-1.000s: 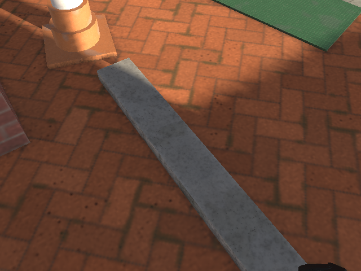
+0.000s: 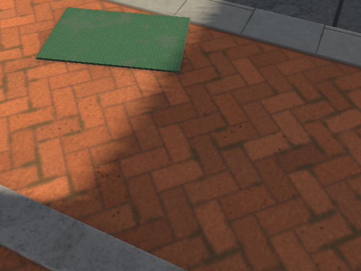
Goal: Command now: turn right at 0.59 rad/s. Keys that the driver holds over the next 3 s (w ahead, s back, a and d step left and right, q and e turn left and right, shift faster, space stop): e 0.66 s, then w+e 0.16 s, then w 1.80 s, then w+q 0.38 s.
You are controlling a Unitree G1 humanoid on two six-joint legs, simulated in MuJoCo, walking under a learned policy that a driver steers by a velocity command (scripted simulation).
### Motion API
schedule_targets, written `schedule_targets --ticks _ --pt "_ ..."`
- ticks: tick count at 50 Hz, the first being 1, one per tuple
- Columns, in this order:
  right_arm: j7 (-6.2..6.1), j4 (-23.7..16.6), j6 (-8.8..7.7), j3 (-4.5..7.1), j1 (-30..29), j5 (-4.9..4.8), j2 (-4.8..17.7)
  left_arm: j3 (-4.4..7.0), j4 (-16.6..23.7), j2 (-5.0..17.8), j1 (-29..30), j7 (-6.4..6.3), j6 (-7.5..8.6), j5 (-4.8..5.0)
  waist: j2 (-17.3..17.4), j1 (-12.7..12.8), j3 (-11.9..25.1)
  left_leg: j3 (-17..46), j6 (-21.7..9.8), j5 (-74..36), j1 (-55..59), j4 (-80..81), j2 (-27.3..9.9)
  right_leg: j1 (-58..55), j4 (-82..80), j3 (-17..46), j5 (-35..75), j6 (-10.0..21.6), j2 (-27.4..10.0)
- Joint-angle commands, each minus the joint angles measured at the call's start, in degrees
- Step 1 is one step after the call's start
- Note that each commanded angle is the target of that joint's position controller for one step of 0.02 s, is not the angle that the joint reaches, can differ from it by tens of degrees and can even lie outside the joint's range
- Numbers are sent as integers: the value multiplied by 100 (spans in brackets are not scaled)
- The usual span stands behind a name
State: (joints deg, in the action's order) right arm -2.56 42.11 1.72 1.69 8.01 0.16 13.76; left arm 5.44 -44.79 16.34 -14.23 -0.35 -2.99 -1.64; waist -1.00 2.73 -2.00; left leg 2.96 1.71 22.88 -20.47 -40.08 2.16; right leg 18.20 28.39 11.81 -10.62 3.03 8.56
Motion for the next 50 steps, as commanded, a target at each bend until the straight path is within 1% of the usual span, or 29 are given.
schedule_targets --ticks 1,2,3,4,5,6,7,8,9,11,15,20,23,25,26,27,28,29,30,31,32,33,34,35,37,39,42,45,50 --pt "-89 -200 -181 145 838 12 523 164 439 705 323 -14 16 112 -486 -508 505 36 -120 -801 1155 2041 -80 -161 -62 1607 1101 342 -1112" --pt "-144 -250 -199 216 660 107 949 84 443 278 -61 -22 25 131 765 -187 455 1226 -365 -729 1563 2765 -1290 478 1048 692 -1032 -30 -421" --pt "-119 -545 -158 270 243 103 1437 109 509 273 -378 -82 48 85 1470 -13 396 2613 -1066 -2390 1494 2667 -2621 1485 2363 -511 -2607 -284 424" --pt "-76 -546 -122 270 388 166 1243 183 468 662 -298 -90 38 -89 1152 -118 497 2568 -1593 -2916 1002 2553 -2795 1304 3622 -602 -2643 -353 -99" --pt "-43 -607 -123 142 114 146 801 241 383 775 -185 -63 7 -84 686 -12 235 1873 -1571 -2826 683 2484 -2338 1237 4205 -515 -2241 -358 -226" --pt "-18 -670 -110 97 -204 145 635 247 314 743 -207 -15 -47 -66 577 117 29 1115 -1350 -2767 518 2396 -1841 1256 4560 -589 -1828 -390 -262" --pt "-36 -712 -106 94 -279 154 613 234 289 715 -245 62 -99 -47 732 132 79 647 -1166 -2756 668 2325 -1505 1329 4726 -666 -1466 -449 -289" --pt "-62 -734 -111 101 -184 157 623 214 280 663 -275 131 -129 -10 939 43 139 391 -1168 -3077 850 2244 -1361 1414 4911 -746 -1317 -536 -265" --pt "-61 -717 -120 120 -5 152 651 200 314 655 -190 175 -134 23 893 -58 198 258 -1202 -3269 1034 2186 -1334 1487 4930 -768 -1205 -609 -270" --pt "-64 -644 -154 175 395 136 705 173 413 617 23 200 -144 57 834 -246 320 219 -1327 -3559 1565 2078 -1480 1685 4752 -780 -1173 -715 -309" --pt "-60 -503 -192 265 855 147 819 98 545 500 366 230 -202 54 950 -460 363 225 -1415 -3505 2202 2033 -1743 1814 3782 -872 -1354 -800 -486" --pt "35 -514 -212 323 787 192 912 -24 763 304 637 305 -222 87 1024 -482 380 -102 -1447 -3158 1722 2018 -1945 1009 2555 -1223 -1635 -636 -795" --pt "102 -522 -197 365 698 218 1048 -59 902 302 655 316 -193 140 1165 -457 443 -339 -1350 -3125 1301 1872 -1993 297 1824 -1517 -1751 -431 -777" --pt "129 -508 -159 395 700 200 1136 -67 974 302 600 306 -154 166 1173 -417 489 -403 -1235 -3077 1217 1668 -2065 -23 1268 -1643 -1626 -294 -749" --pt "136 -504 -123 407 639 160 1166 -77 956 260 450 301 -118 160 1057 -289 516 -543 -1091 -2966 1075 1424 -2031 -362 685 -1721 -1264 -207 -700" --pt "143 -475 -73 411 633 107 1146 -83 878 256 219 264 -53 120 795 -142 555 -791 -821 -2624 750 994 -1930 -906 -139 -1723 -616 -127 -609" --pt "170 -406 -25 395 880 100 1015 -27 799 506 -3 193 45 23 -48 -81 595 -1193 -436 -1645 110 17 -1617 -1552 -939 -937 -244 -41 -899" --pt "219 -728 51 232 965 164 410 98 1008 1275 9 131 126 47 -1759 -271 521 -1539 100 1437 -1608 -1590 -749 -2052 -1215 1701 1203 515 -2810" --pt "117 -924 158 256 310 174 716 225 986 1490 -437 118 121 86 -1157 287 507 -549 124 1484 -1594 -2357 -418 -1297 -1052 1818 2485 1361 -3182" --pt "103 -873 211 266 278 105 725 128 915 1199 -264 100 105 79 -828 35 202 -308 117 1052 -1623 -2712 -526 -1090 -1007 1305 2301 1423 -2854" --pt "124 -776 185 282 353 71 775 35 947 927 130 68 85 105 -636 -181 -67 -214 82 531 -1597 -2631 -572 -838 -1067 854 1747 1196 -2426" --pt "140 -684 138 317 436 98 846 -2 1022 831 500 35 71 95 -607 -346 -76 -196 61 117 -1547 -2458 -582 -852 -1074 574 1456 926 -2011" --pt "187 -583 112 348 616 212 938 -19 1029 751 487 0 79 109 -688 -341 127 -294 78 -147 -1432 -2543 -515 -916 -1135 492 1146 899 -1795" --pt "245 -528 102 358 684 259 955 -37 987 721 356 10 95 107 -665 -329 318 -286 75 -299 -1413 -2600 -480 -1040 -1250 557 441 908 -1692" --pt "335 -551 104 346 517 249 877 -15 909 755 91 60 156 95 -546 -233 297 -243 70 -499 -1672 -2413 -468 -1199 -1578 921 -1244 964 -1651" --pt "370 -603 85 331 264 241 814 6 834 778 -160 82 216 73 -548 -140 77 -224 102 -579 -1966 -2041 -448 -1329 -1820 1255 -1892 1034 -1688" --pt "364 -558 -8 302 138 238 725 4 738 728 -458 62 320 16 -576 -67 44 -227 125 -622 -2034 -1615 -417 -1467 -1846 1367 -1782 1142 -1705" --pt "381 -557 -114 244 -83 228 600 -14 618 672 -733 54 426 5 -557 41 7 -294 71 -706 -1809 -955 -417 -1416 -1845 1321 -1532 1180 -1717" --pt "389 -692 -245 184 -366 171 516 -31 503 688 -973 49 530 -22 -527 122 -128 -347 -215 -454 -1223 -203 -367 -1088 -1693 1495 -1503 1265 -1850"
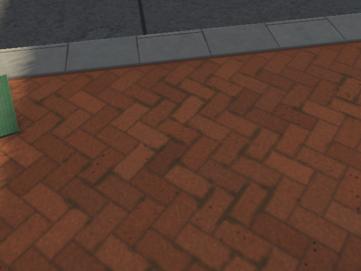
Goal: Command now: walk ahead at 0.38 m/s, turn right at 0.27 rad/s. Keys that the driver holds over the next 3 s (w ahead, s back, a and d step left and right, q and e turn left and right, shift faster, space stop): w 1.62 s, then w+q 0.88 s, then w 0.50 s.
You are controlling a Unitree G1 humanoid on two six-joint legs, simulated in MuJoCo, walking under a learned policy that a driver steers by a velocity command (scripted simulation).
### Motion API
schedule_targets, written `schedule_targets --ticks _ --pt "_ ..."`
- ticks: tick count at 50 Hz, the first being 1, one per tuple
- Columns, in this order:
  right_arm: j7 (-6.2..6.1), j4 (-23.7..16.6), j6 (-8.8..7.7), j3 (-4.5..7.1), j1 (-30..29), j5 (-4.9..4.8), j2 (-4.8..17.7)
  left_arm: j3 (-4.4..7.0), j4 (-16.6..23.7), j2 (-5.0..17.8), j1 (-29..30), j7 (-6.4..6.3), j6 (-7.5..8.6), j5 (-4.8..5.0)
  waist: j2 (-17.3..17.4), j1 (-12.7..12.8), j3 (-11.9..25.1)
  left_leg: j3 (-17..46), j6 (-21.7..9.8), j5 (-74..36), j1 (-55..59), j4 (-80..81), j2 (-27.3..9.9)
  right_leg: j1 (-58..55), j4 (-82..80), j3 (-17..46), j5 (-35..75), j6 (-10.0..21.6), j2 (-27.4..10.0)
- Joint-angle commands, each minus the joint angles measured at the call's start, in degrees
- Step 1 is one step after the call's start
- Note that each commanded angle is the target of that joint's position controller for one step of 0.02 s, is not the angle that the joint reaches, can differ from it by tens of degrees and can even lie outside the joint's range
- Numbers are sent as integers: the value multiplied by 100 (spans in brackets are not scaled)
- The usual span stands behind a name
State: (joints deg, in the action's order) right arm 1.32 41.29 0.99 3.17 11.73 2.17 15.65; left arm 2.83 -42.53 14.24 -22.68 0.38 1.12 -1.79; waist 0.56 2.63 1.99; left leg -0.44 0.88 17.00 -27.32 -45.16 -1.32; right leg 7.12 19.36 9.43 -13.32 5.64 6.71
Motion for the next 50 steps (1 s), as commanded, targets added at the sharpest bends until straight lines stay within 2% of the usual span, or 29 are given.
schedule_targets --ticks 1,3,5,6,7,8,9,10,11,13,16,19,20,21,23,26,27,28,29,30,31,32,33,35,37,39,41,45,50 --pt "-2 -626 -197 29 -712 -46 317 236 270 924 -107 -21 129 6 -656 95 -567 -23 -193 190 -272 515 14 172 -747 1737 -1165 985 -1665" --pt "-51 -530 -248 26 -260 -69 271 245 261 974 63 -37 126 50 -607 -183 -621 -118 -332 107 802 1145 137 754 -586 1669 -800 854 -1599" --pt "-186 -143 -340 109 762 -21 317 215 206 836 237 -78 138 108 -41 -770 -428 -202 -373 -280 2686 2331 337 1337 658 1140 698 522 -1040" --pt "-299 -50 -416 221 1509 45 773 150 300 559 412 -67 222 135 652 -1136 -38 1052 -554 672 3717 3028 -713 1999 2406 398 815 221 -529" --pt "-336 -72 -433 257 1795 79 1255 12 420 5 170 -59 282 110 1322 -865 302 3160 -939 652 4590 3212 -2139 3325 3871 -263 -1641 -37 73" --pt "-301 195 -385 348 2015 18 1366 112 378 472 69 -80 252 24 974 -823 -76 4114 -1584 1057 4045 3325 -2481 4192 4747 -328 -1736 -60 -16" --pt "-228 175 -401 249 1673 -17 877 127 358 530 428 -55 224 -74 307 -661 -612 3535 -1649 1530 3674 3276 -2165 4541 5461 -256 -1374 -34 -372" --pt "-159 166 -440 139 1346 -41 516 106 364 455 704 30 230 -98 137 -573 -823 2802 -1516 1368 3271 3343 -1741 4618 5717 -403 -1019 -32 -535" --pt "-112 217 -475 74 1304 6 374 76 361 313 764 73 182 -86 411 -488 -763 2351 -1419 787 3125 3385 -1489 4730 6435 -638 -1003 -37 -577" --pt "-63 451 -574 -11 1426 -44 189 7 516 154 1014 140 98 -84 510 -350 -743 1728 -1321 -333 2767 3458 -1208 5013 7093 -825 -913 -28 -723" --pt "-39 775 -667 -72 1640 -64 139 -145 1024 -27 1783 85 50 -56 429 -228 -851 1076 -1293 -1483 2263 3664 -950 5480 7332 -1160 -944 -9 -802" --pt "-125 859 -619 -145 1520 -153 27 -280 1389 54 2367 194 53 -51 170 -172 -909 490 -1115 -2294 1504 4220 -518 4304 4756 -1601 -30 -133 -974" --pt "-157 904 -600 -125 1490 -206 107 -377 1411 -218 2470 257 32 9 279 -208 -818 345 -1067 -2511 1185 4523 -517 3275 3615 -1618 371 -134 -909" --pt "-150 971 -619 -85 1655 -230 385 -372 1355 -255 2464 264 -9 4 521 -299 -625 341 -1146 -3327 1346 4695 -707 2727 3579 -1932 245 -83 -673" --pt "-124 942 -674 -42 1516 -222 619 -246 1024 65 1604 181 -47 -51 624 114 -76 -85 -1050 -6347 2287 3701 -960 2183 3839 -1937 190 213 -470" --pt "-176 961 -586 54 1465 -89 729 -69 473 482 92 16 128 -21 725 768 743 -52 -681 -7457 3203 911 -1042 889 2443 -1532 -86 517 -181" --pt "-113 793 -563 -9 1948 -237 269 83 352 905 -310 5 251 -181 -219 651 1410 -123 -477 -5707 1502 -1247 -641 -1073 1908 -99 -494 935 -1164" --pt "-1 631 -580 -23 2001 -308 151 247 233 1127 -674 19 255 -25 -1144 757 2112 -105 -272 -550 64 -3526 624 -1825 479 2856 -1504 1597 -2483" --pt "-25 436 -640 42 1606 -155 267 193 230 1010 154 9 250 119 -975 219 1304 646 -453 236 -688 -4014 462 -1113 -297 3609 -1182 1485 -2573" --pt "-63 270 -631 77 1166 -152 346 148 235 738 691 -21 288 67 -413 -8 316 599 -516 -4 -1022 -3848 124 -348 -163 2739 -687 1303 -2537" --pt "-72 207 -598 78 802 -127 324 109 97 534 726 -8 361 10 102 -44 -112 631 -577 -17 -950 -3501 -71 204 -184 2072 141 1130 -2372" --pt "-93 170 -530 95 805 -92 279 106 -50 434 809 -25 401 44 -1 -268 -345 692 -510 -253 -878 -3438 -146 417 -187 1639 773 1035 -2221" --pt "-71 36 -448 84 619 -27 263 129 -201 437 652 -39 477 28 -169 -242 -426 684 -443 -40 -1024 -3190 -106 158 -244 1327 1166 957 -1907" --pt "-8 -45 -327 72 263 -80 77 84 -527 219 192 -125 617 41 -153 -178 -275 721 -408 148 -1168 -2509 -29 -465 -367 906 1732 818 -1762" --pt "62 -94 -270 36 -99 -54 -6 79 -660 291 34 -174 647 22 17 -199 -220 565 -301 240 -1076 -1320 -22 -756 -644 490 1902 713 -1672" --pt "121 -99 -237 10 -304 7 -17 113 -658 518 12 -147 674 -2 -226 -155 -89 219 -211 -227 -934 -1035 0 -746 -835 194 2122 845 -1702" --pt "117 -347 -278 26 -1010 -28 86 100 -765 527 -101 -114 775 81 -289 -61 -219 194 -160 -1109 -1191 -321 -86 -817 -1049 27 1858 721 -1586" --pt "157 -386 -298 -36 -1389 -86 43 116 -935 605 80 -72 741 173 -376 -44 -402 -26 -276 -2923 377 1469 -32 96 -1223 -477 1091 427 -1320" --pt "132 -418 -388 -4 -1909 -6 307 126 -1272 689 -517 -209 564 -12 -139 302 -838 40 -487 -2870 -201 2198 -231 -954 -283 -375 1118 395 -1555"
Over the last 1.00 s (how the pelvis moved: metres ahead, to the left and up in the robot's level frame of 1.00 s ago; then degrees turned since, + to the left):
0.00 -0.02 0.01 -33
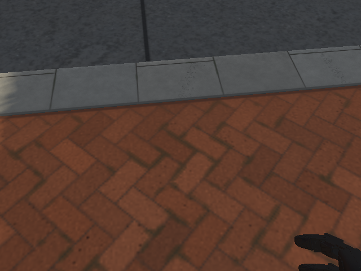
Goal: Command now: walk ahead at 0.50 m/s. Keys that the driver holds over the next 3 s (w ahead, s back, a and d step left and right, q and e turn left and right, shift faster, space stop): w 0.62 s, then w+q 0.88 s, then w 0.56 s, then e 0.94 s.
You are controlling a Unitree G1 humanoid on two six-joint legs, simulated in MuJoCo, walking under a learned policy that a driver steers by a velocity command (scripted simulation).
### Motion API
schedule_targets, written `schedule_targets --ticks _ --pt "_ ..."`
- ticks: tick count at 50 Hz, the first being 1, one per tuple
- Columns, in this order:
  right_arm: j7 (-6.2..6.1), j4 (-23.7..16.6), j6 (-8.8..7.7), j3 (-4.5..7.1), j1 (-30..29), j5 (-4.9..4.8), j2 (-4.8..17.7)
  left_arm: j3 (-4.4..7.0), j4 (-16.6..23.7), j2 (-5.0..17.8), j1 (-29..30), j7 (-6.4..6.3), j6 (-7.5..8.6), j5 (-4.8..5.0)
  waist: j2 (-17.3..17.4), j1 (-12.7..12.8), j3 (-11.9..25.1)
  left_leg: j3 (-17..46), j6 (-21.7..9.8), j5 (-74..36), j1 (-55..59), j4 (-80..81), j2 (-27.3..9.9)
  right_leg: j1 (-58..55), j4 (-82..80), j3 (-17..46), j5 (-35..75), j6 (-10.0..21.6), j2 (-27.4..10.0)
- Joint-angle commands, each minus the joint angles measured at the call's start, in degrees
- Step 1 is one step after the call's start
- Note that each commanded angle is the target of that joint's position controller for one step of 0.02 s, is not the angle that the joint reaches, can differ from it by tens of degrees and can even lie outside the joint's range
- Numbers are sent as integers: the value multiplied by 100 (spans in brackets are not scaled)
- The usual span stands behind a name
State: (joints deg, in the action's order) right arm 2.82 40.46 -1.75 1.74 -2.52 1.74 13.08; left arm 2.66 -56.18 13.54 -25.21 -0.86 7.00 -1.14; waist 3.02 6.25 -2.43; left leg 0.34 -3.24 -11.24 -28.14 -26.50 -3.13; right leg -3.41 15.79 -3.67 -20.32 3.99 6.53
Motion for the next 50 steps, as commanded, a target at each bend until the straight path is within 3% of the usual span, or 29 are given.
schedule_targets --ticks 1,2,3,4,5,6,7,8,9,10,11,12,15,18,20,24,26,27,28,29,30,31,32,33,35,39,45,50 --pt "-25 -264 -164 149 -405 41 598 157 50 809 -377 -131 -95 -125 -315 -62 -400 -26 -97 158 -69 525 -61 -81 414 946 2053 545 -1543" --pt "-50 -97 -208 178 -64 48 655 176 11 873 -414 -156 -162 -142 -201 -193 -291 -72 -142 335 262 690 -30 -159 970 881 2505 526 -1489" --pt "-80 221 -254 222 726 83 684 194 15 910 -291 -161 -222 -107 -104 -551 -2 -177 -210 211 1147 892 32 93 1931 717 2921 492 -1327" --pt "-110 713 -280 310 1885 147 837 167 49 745 -153 -138 -244 -59 65 -968 479 -222 -282 -79 2516 868 29 812 3423 507 2501 452 -952" --pt "-110 979 -316 393 2593 198 1088 136 158 452 54 -91 -192 62 852 -1228 902 288 -473 -1607 3863 154 -654 2365 5560 116 -696 349 -230" --pt "-80 914 -352 316 2985 183 1101 70 194 95 -645 -141 -153 240 954 -851 1575 1419 -775 -3590 5276 -1069 -1743 3827 6824 935 -1881 321 -131" --pt "-111 916 -262 418 3038 -47 1217 126 111 528 -694 -183 -149 245 765 -1143 1974 2290 -1452 -1731 5349 -386 -2175 4513 7200 1069 -1358 209 -157" --pt "-198 712 -233 387 2204 -97 1000 151 245 717 -96 -161 -145 132 445 -969 1155 2337 -1552 994 4237 606 -2024 4862 6620 915 -365 114 -579" --pt "-221 625 -245 237 1589 -60 533 185 313 846 532 -35 -181 -3 -174 -762 392 1958 -1112 1904 3100 1221 -1412 4445 6004 776 157 71 -864" --pt "-284 678 -295 262 1669 5 716 182 342 710 436 55 -254 -73 340 -639 381 2222 -1337 1504 2696 1290 -1691 4189 5964 803 248 -18 -861" --pt "-293 827 -362 226 1866 -57 622 151 296 600 502 131 -352 -164 -44 -517 92 1907 -1254 934 2135 1477 -1508 3856 5423 849 380 -154 -1062" --pt "-293 973 -420 209 2036 -112 568 122 304 406 619 193 -424 -199 -20 -475 -37 1591 -1169 738 1869 1577 -1313 3660 5062 741 386 -243 -1110" --pt "-262 1208 -478 215 2334 -108 575 54 458 237 1143 270 -443 -147 33 -484 -38 924 -1031 -284 2018 1659 -940 3821 4202 472 937 -330 -1200" --pt "-220 1318 -440 185 2503 -133 500 -54 689 69 1897 309 -403 -69 98 -636 -80 359 -792 -475 1992 1721 -555 3494 2868 155 1707 -249 -1093" --pt "-234 1412 -421 190 2700 -145 570 -93 791 64 2293 309 -405 -27 126 -769 -104 298 -728 -288 2127 1787 -570 3290 2314 4 2023 -183 -978" --pt "-312 1626 -349 198 3025 -83 660 -47 1002 288 2737 254 -395 -35 51 -826 -272 455 -725 -273 2910 1614 -954 3431 1849 70 1696 4 -928" --pt "-354 1664 -313 210 2948 -40 728 1 948 358 2472 216 -345 -45 36 -645 -170 360 -632 -1133 3082 1098 -991 2892 1556 0 1244 142 -742" --pt "-354 1678 -293 213 2892 -42 758 49 772 413 1936 181 -304 -63 0 -411 100 229 -560 -1704 3026 422 -888 2165 1316 -95 1151 241 -567" --pt "-343 1671 -280 182 2892 -44 690 138 453 587 1012 125 -242 -120 -187 -66 578 -3 -449 -1574 2590 -677 -617 952 1106 -20 1178 411 -566" --pt "-325 1457 -291 115 2879 -81 510 268 277 1075 -45 48 -194 -248 -765 269 1328 -274 -320 168 1488 -2414 -297 -479 1000 1410 751 763 -1844" --pt "-289 1422 -278 49 3535 -259 49 368 229 1485 -229 55 -253 -211 -1925 -33 1883 -436 -121 4267 -371 -4339 759 -1586 233 4066 379 1558 -3228" --pt "-326 1462 -225 206 3041 -75 651 305 302 1137 244 86 -326 12 -824 -90 1274 257 -202 4049 -890 -4662 450 -1002 9 3956 -66 1360 -2880" --pt "-288 1347 -244 221 2646 -90 591 213 414 813 859 97 -322 42 -662 -310 544 305 -230 3478 -964 -4528 210 -203 -119 3020 62 1168 -2687" --pt "-265 1352 -249 193 2511 -110 453 142 439 534 1162 118 -274 10 -491 -461 210 299 -213 3116 -711 -4227 26 463 -358 2411 590 977 -2436" --pt "-212 1457 -104 182 2650 17 291 75 351 307 1257 73 -179 24 -666 -736 36 301 -97 2849 -138 -3838 -138 1180 -631 1547 1182 650 -2074" --pt "-116 1326 71 218 2218 5 242 106 139 457 821 47 3 49 -598 -796 -60 260 36 2248 -470 -3584 -194 1170 -932 804 1779 559 -1982" --pt "-53 934 74 172 1079 -39 152 61 -5 393 366 -5 -5 33 -570 -598 -315 -34 128 1184 -1072 -2356 -162 755 -950 -57 2582 302 -1802" --pt "-13 570 52 67 238 -4 60 50 -196 439 -169 -107 -58 8 -606 -337 -435 -625 -80 1222 -1001 -1273 -10 -11 -631 -519 3689 260 -1974"
Over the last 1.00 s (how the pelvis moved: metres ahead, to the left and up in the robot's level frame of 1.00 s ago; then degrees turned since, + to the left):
0.49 0.02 0.04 -1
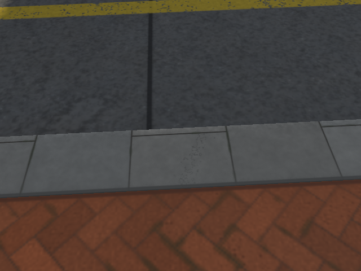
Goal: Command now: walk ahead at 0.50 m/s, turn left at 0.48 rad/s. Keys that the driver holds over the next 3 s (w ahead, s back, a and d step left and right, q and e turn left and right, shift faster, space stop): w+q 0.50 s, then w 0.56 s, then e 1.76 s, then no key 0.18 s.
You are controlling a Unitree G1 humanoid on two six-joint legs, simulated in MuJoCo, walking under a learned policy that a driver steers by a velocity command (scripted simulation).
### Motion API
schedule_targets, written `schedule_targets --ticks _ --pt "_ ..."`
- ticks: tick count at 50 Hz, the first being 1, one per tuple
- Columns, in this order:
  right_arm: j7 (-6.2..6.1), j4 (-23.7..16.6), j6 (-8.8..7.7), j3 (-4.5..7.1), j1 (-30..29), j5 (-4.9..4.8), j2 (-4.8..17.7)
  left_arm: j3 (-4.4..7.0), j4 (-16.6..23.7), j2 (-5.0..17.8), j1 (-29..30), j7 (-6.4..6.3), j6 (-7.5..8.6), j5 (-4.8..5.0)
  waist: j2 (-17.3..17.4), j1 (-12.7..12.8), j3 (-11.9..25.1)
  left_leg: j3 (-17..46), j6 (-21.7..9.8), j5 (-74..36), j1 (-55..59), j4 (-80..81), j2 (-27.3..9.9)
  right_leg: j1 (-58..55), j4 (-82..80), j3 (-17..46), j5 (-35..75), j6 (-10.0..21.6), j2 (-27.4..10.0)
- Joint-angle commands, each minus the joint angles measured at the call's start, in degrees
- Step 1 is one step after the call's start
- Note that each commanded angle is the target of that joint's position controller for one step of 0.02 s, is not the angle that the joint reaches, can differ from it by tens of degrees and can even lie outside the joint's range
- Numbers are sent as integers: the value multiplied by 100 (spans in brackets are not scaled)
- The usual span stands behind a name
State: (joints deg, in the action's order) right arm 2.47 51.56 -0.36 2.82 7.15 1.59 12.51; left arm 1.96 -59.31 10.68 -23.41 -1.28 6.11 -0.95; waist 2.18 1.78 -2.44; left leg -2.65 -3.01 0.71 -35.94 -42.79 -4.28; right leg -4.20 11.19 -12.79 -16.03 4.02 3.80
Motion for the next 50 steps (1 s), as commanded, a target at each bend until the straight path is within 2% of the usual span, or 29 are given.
schedule_targets --ticks 1,3,5,6,7,8,9,10,11,12,13,14,15,18,24,28,29,31,32,33,34,35,36,37,38,40,43,47,50 --pt "23 -588 -93 -45 -791 19 127 122 80 750 -411 -88 5 -23 -536 107 -429 -421 -184 210 -165 497 174 -125 -18 315 3634 249 -1752" --pt "8 -590 -100 -16 -625 28 189 139 74 861 -353 -129 -39 -36 -665 -52 -276 -636 -414 693 299 663 437 -343 536 108 5150 217 -1817" --pt "-24 -432 -99 66 -12 44 352 188 111 1039 -219 -155 -112 -57 -849 -364 107 -792 -704 1288 1054 715 803 -438 1616 -47 6495 232 -1882" --pt "-38 -273 -126 143 530 56 493 215 164 1121 -168 -139 -161 -60 -861 -582 433 -749 -865 1443 1706 926 961 -276 2528 -66 6405 247 -1899" --pt "-79 -30 -170 264 1359 108 720 232 262 1167 -19 -101 -188 -29 -629 -1015 835 -395 -1099 1273 2924 1492 897 459 3886 -146 5412 124 -1800" --pt "-167 19 -165 459 1856 157 1340 155 542 805 -40 -31 -160 57 272 -1101 1401 1615 -1656 1806 4500 1703 -551 2266 5929 -192 2298 -112 -1315" --pt "-155 -92 -103 521 1583 32 1664 164 947 706 190 75 -92 70 959 -779 1652 4577 -2423 1369 5333 2585 -1642 4209 7420 744 -1503 -307 -67" --pt "-189 -40 -56 481 1439 -92 1490 201 1074 941 855 106 -23 -9 40 -829 951 3755 -2177 1264 4889 2734 -1440 4823 7308 1505 -920 -226 -563" --pt "-220 -53 -64 411 1135 -111 1210 179 1143 895 923 133 54 60 -172 -611 428 3098 -1928 888 4133 2861 -1295 4716 6823 1479 -382 -213 -774" --pt "-232 -88 -92 341 870 -94 952 188 1061 861 796 119 57 50 -499 -315 84 2580 -1636 250 3495 2962 -986 4377 6282 1460 -183 -242 -943" --pt "-264 -107 -139 291 726 -136 825 187 1067 831 725 113 -35 -60 -488 -134 -9 2177 -1485 -271 3080 3001 -707 4050 5950 1463 -142 -342 -1024" --pt "-274 -134 -198 255 668 -157 760 170 1045 753 594 135 -158 -147 -373 -22 76 1893 -1409 -553 2863 3030 -500 3755 5714 1465 -92 -436 -1069" --pt "-268 -121 -265 252 753 -179 797 172 1089 724 607 157 -256 -185 -305 12 121 1789 -1412 -900 2769 3020 -394 3681 5564 1407 -96 -522 -1048" --pt "-256 -78 -339 299 1102 -173 1038 154 1349 682 1101 200 -393 -185 -119 -70 57 1618 -1323 -1182 2631 3089 -175 3919 4893 1246 350 -716 -1035" --pt "-267 -72 -277 299 1828 -137 1065 91 1880 732 2445 250 -387 -119 138 -601 -16 1896 -1052 -1221 3351 2938 -97 4449 3365 1259 1373 -739 -824" --pt "-327 -42 -279 269 2096 -85 1042 14 2126 733 2939 296 -302 -80 212 -769 -58 1986 -981 -1685 3851 2720 -256 4259 2532 1183 1522 -533 -627" --pt "-351 -39 -294 262 2086 -74 1049 13 2153 765 2906 298 -277 -76 236 -720 -66 2024 -914 -1823 3893 2667 -332 4022 2321 1207 1494 -438 -596" --pt "-380 -82 -341 263 1825 -61 1154 64 2001 916 2294 267 -232 -76 277 -377 52 1954 -699 -2614 3757 2343 -390 2996 1948 1190 1174 -206 -418" --pt "-370 -83 -367 281 1740 -49 1249 132 1810 1062 1699 218 -197 -71 246 -122 315 1861 -610 -3333 3737 1750 -308 2267 1854 1121 919 -85 -237" --pt "-334 -76 -389 274 1661 -54 1265 194 1567 1183 865 153 -136 -75 15 307 737 1593 -504 -3291 3514 710 -29 1243 1502 1115 1060 60 -264" --pt "-294 -210 -421 179 1769 -72 936 277 1481 1538 -7 61 -89 -188 -461 580 1460 1368 -412 -1687 2677 -833 277 -69 1472 2305 297 325 -1373" --pt "-268 -216 -404 104 2704 -274 431 427 1388 2128 -208 76 -139 -253 -1919 138 2064 830 -163 2666 950 -2665 1349 -1302 874 5140 156 1183 -2864" --pt "-307 -89 -366 151 2560 -62 914 370 1406 1674 162 143 -226 -58 -1137 38 1607 1063 -243 2774 350 -3185 1029 -740 472 5757 -633 1215 -2734" --pt "-279 -171 -354 166 1986 -25 942 263 1518 1204 734 160 -229 -15 -559 -63 704 1049 -225 2217 237 -3151 756 129 388 4736 -703 1091 -2485" --pt "-243 -271 -364 131 1585 -15 860 193 1508 941 972 182 -203 -48 -279 -80 354 994 -210 1892 298 -2868 576 680 277 3979 -130 943 -2171" --pt "-166 -349 -279 110 1461 42 763 130 1333 812 915 154 -142 -38 -648 -253 183 886 -130 1743 592 -2419 365 1196 101 3007 907 702 -1696" --pt "-108 -363 -176 63 1438 83 618 145 1097 887 534 183 -14 27 -717 -337 268 699 -6 1650 579 -2122 319 1220 -42 2540 1734 797 -1607" --pt "-60 -702 -153 -31 420 86 518 150 918 924 216 175 -34 33 -657 -186 -46 362 193 937 -51 -1143 -7 1136 -427 2124 1664 840 -1481" --pt "-32 -887 -180 -136 -220 45 368 156 810 977 -4 185 -57 50 -660 -26 -116 102 256 400 188 -90 -12 1112 -406 1780 2005 733 -1330"
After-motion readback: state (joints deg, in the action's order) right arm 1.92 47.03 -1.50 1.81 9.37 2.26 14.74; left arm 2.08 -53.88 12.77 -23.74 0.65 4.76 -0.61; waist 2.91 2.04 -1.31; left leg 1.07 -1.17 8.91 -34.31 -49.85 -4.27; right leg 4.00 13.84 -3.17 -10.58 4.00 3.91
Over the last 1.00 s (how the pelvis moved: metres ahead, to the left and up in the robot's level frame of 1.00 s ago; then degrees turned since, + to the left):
0.54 -0.01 -0.05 9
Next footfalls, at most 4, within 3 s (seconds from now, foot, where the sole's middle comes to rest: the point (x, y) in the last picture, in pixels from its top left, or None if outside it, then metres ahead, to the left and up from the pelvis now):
0.14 left None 0.22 0.08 -0.78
0.68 right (194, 246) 0.58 0.02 -0.78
1.18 left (124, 209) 0.72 0.30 -0.78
1.68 right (178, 208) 0.73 0.08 -0.78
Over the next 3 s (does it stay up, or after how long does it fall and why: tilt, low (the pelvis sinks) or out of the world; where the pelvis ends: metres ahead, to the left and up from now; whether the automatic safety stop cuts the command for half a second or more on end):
stays up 0.62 0.17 0.00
